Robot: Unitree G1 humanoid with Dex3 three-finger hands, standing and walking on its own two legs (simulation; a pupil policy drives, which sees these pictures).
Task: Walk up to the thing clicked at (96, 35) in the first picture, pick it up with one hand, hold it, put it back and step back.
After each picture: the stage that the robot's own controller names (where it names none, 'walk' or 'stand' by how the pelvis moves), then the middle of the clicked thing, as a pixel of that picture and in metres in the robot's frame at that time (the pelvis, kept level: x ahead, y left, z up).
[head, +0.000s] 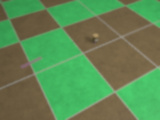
stand; (95, 38) +1.46 -0.16 -0.72
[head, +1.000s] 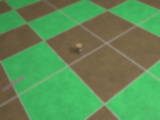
walk; (79, 49) +1.33 +0.13 -0.70
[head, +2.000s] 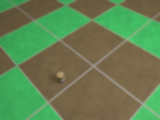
walk; (61, 78) +0.84 +0.26 -0.71
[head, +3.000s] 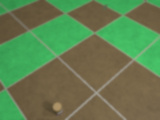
walk; (58, 109) +0.52 +0.21 -0.69
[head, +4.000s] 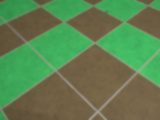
stand; out of the picture +0.35 +0.23 -0.71
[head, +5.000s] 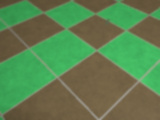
stand; out of the picture +0.33 +0.20 -0.72
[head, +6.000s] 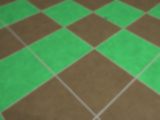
stand; out of the picture +0.35 +0.21 -0.73
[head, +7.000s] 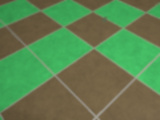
stand; out of the picture +0.34 +0.22 -0.73
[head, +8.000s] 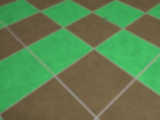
stand; out of the picture +0.34 +0.22 -0.73
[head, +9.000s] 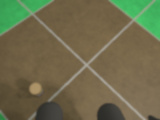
go down; (37, 90) +0.39 +0.23 -0.49
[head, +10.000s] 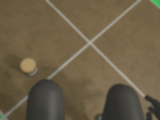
go down; (30, 68) +0.42 +0.26 -0.32
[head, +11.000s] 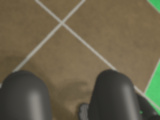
close in; out of the picture +0.39 +0.30 -0.24
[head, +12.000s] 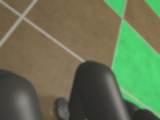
close; out of the picture +0.38 +0.31 -0.21
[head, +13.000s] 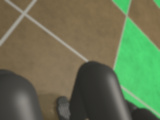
lift; out of the picture +0.37 +0.32 -0.22
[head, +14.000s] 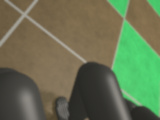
lift; out of the picture +0.36 +0.31 -0.22
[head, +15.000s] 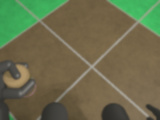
lift; (21, 82) +0.33 +0.21 -0.01
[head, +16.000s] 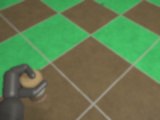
hold; (34, 87) +0.33 +0.18 +0.01
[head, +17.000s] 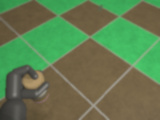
hold; (36, 87) +0.33 +0.18 +0.00
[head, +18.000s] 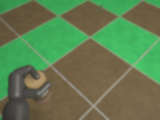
crouch; (38, 87) +0.33 +0.17 +0.00
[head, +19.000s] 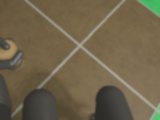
crouch; (10, 56) +0.43 +0.24 -0.10
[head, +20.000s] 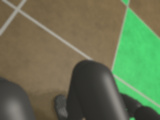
lower; out of the picture +0.39 +0.33 -0.22
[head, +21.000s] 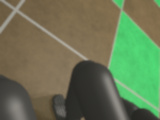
lower; out of the picture +0.40 +0.33 -0.22
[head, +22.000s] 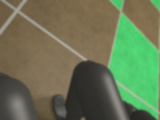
lower; out of the picture +0.39 +0.33 -0.22
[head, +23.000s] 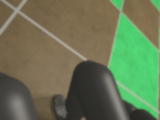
lower; out of the picture +0.39 +0.33 -0.22
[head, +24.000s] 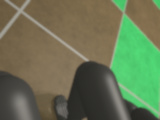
open; out of the picture +0.38 +0.32 -0.22
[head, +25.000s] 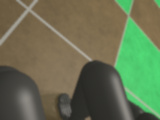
rise; out of the picture +0.39 +0.31 -0.22
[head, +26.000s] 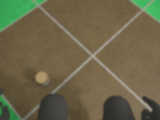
walk; (43, 79) +0.43 +0.24 -0.45
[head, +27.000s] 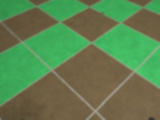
stand; out of the picture +0.37 +0.21 -0.66
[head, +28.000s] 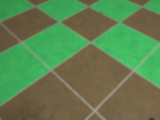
stand; out of the picture +0.38 +0.21 -0.66
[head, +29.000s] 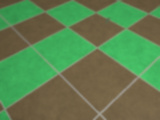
stand; out of the picture +0.39 +0.20 -0.72
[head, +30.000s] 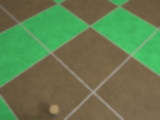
walk; (54, 111) +0.43 +0.17 -0.70
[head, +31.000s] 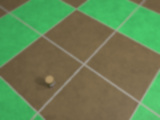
walk; (50, 82) +0.65 +0.27 -0.69
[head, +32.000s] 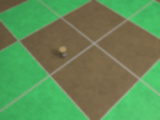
stand; (63, 52) +0.99 +0.22 -0.69
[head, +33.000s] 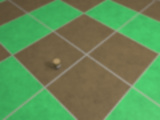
stand; (57, 64) +1.00 +0.26 -0.71
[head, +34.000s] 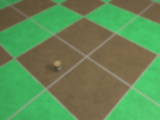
stand; (57, 66) +1.03 +0.26 -0.72
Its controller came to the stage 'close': yes
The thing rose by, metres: 0.71
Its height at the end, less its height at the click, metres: +0.00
